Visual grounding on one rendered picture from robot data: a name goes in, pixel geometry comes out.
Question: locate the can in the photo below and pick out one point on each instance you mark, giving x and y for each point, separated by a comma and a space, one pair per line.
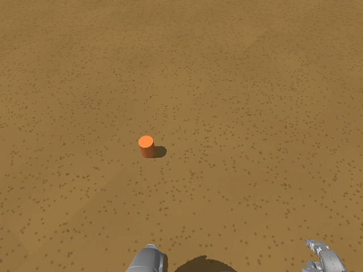
147, 146

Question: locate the right robot hand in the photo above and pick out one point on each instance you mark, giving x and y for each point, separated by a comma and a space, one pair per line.
330, 262

